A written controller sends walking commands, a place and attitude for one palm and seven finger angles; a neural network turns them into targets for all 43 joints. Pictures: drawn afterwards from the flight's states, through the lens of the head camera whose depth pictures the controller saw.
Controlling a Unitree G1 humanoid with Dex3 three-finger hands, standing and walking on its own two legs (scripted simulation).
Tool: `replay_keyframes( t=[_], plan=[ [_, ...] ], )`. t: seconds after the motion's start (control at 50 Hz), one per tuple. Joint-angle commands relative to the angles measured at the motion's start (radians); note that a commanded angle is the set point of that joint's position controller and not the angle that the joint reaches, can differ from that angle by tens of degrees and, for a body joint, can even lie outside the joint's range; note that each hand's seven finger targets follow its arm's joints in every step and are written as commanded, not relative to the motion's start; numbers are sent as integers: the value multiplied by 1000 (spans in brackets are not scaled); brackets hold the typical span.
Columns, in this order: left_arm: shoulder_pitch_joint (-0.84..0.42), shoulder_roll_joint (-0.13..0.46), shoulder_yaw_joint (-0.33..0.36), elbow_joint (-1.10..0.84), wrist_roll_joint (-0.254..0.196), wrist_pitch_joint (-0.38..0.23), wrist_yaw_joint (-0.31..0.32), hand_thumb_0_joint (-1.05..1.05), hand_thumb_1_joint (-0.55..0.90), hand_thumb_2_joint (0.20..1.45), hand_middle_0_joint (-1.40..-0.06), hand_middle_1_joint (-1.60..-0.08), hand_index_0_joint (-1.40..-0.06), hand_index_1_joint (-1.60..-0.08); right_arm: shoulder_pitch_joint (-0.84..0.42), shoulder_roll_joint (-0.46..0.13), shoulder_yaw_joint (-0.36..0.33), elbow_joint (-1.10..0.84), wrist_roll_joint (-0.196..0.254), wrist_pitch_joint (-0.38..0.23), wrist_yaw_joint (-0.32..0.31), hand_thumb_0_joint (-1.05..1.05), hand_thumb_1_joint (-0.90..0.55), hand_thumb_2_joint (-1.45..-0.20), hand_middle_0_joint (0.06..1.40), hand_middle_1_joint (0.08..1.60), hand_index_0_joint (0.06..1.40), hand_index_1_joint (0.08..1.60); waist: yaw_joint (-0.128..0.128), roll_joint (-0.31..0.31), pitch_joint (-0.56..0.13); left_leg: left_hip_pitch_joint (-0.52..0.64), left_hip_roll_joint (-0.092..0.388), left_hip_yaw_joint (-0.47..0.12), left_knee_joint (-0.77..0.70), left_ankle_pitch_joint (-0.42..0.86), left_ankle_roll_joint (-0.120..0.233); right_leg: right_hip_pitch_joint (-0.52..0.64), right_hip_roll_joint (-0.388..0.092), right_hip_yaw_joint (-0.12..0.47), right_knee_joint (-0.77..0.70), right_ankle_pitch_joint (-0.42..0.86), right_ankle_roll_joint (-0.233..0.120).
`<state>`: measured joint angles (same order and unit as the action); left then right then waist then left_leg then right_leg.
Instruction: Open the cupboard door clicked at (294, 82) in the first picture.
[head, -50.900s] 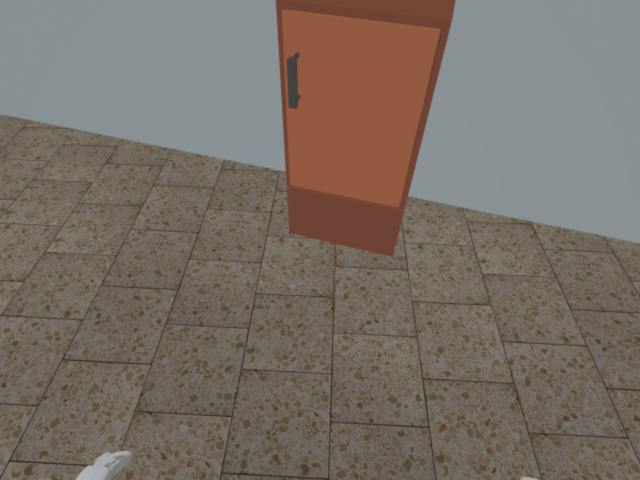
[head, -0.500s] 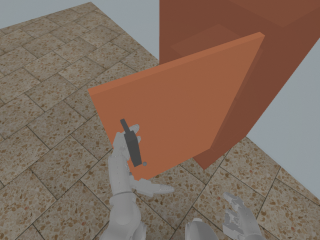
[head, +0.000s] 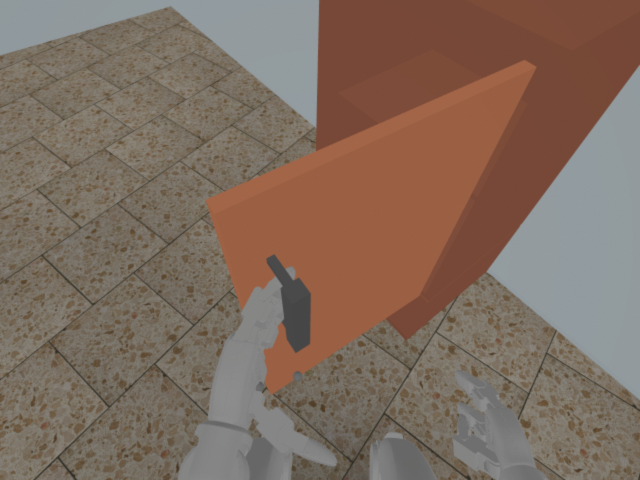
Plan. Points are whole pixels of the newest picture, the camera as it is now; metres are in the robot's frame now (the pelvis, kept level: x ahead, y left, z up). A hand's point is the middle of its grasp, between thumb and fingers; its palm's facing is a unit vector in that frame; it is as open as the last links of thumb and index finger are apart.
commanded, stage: slide the hand sideways off the handle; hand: left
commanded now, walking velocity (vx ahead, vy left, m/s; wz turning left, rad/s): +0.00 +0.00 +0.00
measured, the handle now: (287, 305) +0.31 +0.06 +0.05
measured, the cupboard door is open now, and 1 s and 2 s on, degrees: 85 85 85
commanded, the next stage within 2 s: draw the hand back to the body in 0.74 s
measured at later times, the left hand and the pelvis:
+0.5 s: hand (250, 405) +0.20 +0.09 +0.05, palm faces -0.12 -0.99 -0.05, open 16.1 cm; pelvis +0.01 -0.03 -0.01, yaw +0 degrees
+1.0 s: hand (196, 411) +0.19 +0.13 +0.07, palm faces -0.12 -0.99 -0.06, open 16.3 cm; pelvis +0.00 -0.02 -0.01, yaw +0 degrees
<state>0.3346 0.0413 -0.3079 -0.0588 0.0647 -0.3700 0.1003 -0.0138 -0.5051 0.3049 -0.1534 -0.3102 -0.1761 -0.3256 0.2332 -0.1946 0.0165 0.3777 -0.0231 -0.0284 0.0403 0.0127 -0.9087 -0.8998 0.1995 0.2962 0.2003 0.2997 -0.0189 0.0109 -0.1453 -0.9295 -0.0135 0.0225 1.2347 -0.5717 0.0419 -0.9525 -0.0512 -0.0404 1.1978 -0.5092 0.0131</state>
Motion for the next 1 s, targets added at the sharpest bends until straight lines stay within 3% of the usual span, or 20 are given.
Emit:
replay_keyframes(
  t=[0.0, 0.06, 0.2, 0.34, 0.4, 0.52, 0.54, 0.62, 0.74, 0.82, 0.88, 0.9, 0.98],
  plan=[
    [-25, 30, 42, -260, 6, -72, -4, 0, -500, 300, -150, -300, -150, -300, -57, -116, -46, -170, 9, -34, -8, 0, -900, -900, 200, 300, 200, 300, 13, 7, -209, 122, -2, -82, -230, 162, -45, 133, 43, -22, -136, 103, -64],
    [21, 35, 55, -308, -44, -59, -39, 0, -500, 300, -150, -300, -150, -300, -50, -116, -42, -181, 16, -32, -15, 0, -900, -900, 200, 300, 200, 300, 11, 17, -216, 130, -4, -79, -232, 162, -42, 154, 49, -22, -153, 113, -60],
    [97, 75, 130, -323, -114, -58, -104, 0, -500, 300, -150, -300, -150, -300, -37, -125, -44, -174, 23, -46, -43, 0, -900, -900, 200, 300, 200, 300, -3, -69, -213, 85, -6, -72, -189, 183, -31, 181, 55, -16, -156, 152, -48],
    [212, 144, 216, -355, -149, -91, -163, 0, -500, 300, -150, -300, -150, -300, -40, -121, -55, -172, 25, -58, -48, 0, -900, -900, 200, 300, 200, 300, 19, -27, -229, 49, -15, -50, -154, 195, -32, 200, 51, 8, -147, 176, -47],
    [210, 188, 272, -353, -169, -89, -189, 0, -500, 300, -150, -300, -150, -300, -45, -124, -59, -164, 30, -56, -57, 0, -900, -900, 200, 300, 200, 300, 14, -22, -212, 16, -14, -43, -136, 178, -30, 206, 50, 28, -160, 151, -45],
    [263, 198, 333, -352, -238, -97, -251, 0, -500, 300, -150, -300, -150, -300, -47, -123, -71, -156, 42, -61, -75, 0, -900, -900, 200, 300, 200, 300, 16, -44, -221, 2, -13, -37, -114, 194, -32, 227, 51, 43, -170, 165, -39],
    [251, 196, 326, -378, -246, -102, -263, 0, -500, 300, -150, -300, -150, -300, -49, -126, -70, -159, 42, -66, -77, 0, -900, -900, 200, 300, 200, 300, 14, -24, -237, 6, -15, -37, -107, 200, -30, 224, 51, 46, -165, 174, -38],
    [280, 239, 381, -351, -269, -102, -303, 0, -500, 300, -150, -300, -150, -300, -54, -125, -78, -145, 46, -67, -88, 0, -900, -900, 200, 300, 200, 300, 12, -43, -221, -25, -12, -33, -88, 188, -30, 230, 44, 72, -179, 160, -32],
    [265, 229, 372, -360, -307, -110, -366, 0, -500, 300, -150, -300, -150, -300, -62, -130, -77, -144, 49, -80, -96, 0, -900, -900, 200, 300, 200, 300, 1, -34, -202, -36, -12, -38, -76, 171, -27, 205, 43, 75, -181, 118, -30],
    [235, 262, 408, -351, -313, -109, -366, 0, -500, 300, -150, -300, -150, -300, -59, -135, -77, -133, 49, -89, -103, 0, -900, -900, 200, 300, 200, 300, 0, -22, -197, -41, -7, -41, -68, 149, -27, 166, 48, 73, -179, 57, -35],
    [238, 333, 464, -479, -318, -91, -347, 0, -500, 300, -150, -300, -150, -300, -53, -140, -77, -157, 56, -85, -106, 0, -900, -900, 200, 300, 200, 300, 34, 39, -267, 43, -8, -47, -127, 199, -26, 225, 60, 47, -176, 106, -46],
    [260, 314, 445, -503, -318, -75, -344, 0, -500, 300, -150, -300, -150, -300, -56, -136, -72, -168, 60, -83, -105, 0, -900, -900, 200, 300, 200, 300, 38, 66, -271, 76, -11, -45, -151, 203, -26, 235, 62, 35, -182, 115, -46],
    [289, 301, 445, -508, -324, 12, -324, 0, -500, 300, -150, -300, -150, -300, -45, -135, -64, -179, 73, -66, -110, 0, -900, -900, 200, 300, 200, 300, 22, 47, -218, 141, -10, -62, -230, 201, -24, 260, 77, -11, -231, 123, -39]
  ],
)
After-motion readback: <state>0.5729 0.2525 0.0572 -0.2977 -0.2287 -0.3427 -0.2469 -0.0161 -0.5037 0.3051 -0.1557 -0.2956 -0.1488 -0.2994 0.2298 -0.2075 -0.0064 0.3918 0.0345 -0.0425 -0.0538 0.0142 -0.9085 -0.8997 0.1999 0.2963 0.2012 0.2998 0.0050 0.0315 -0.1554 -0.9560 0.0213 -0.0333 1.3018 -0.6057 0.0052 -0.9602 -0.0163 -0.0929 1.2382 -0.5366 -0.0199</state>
